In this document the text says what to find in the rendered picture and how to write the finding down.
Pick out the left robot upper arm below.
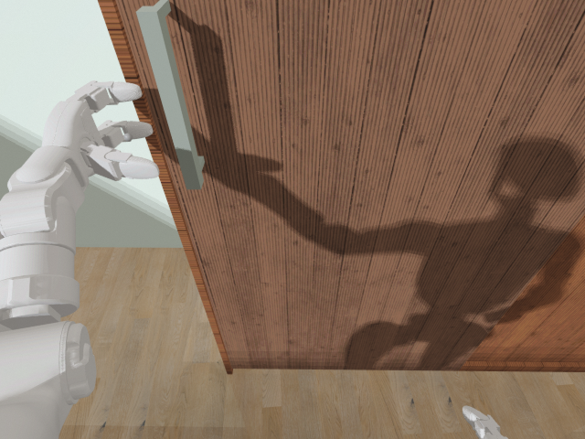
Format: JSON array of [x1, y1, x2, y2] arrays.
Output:
[[0, 321, 96, 439]]

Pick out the handle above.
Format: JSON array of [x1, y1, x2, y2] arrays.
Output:
[[136, 0, 205, 189]]

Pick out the robot left forearm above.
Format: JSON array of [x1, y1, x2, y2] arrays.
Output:
[[0, 145, 89, 332]]

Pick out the robot right hand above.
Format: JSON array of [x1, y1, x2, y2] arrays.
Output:
[[463, 405, 508, 439]]

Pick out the wardrobe door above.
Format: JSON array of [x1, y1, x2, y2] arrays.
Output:
[[115, 0, 585, 371], [467, 214, 585, 362]]

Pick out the robot left hand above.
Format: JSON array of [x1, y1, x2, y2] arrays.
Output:
[[42, 80, 159, 181]]

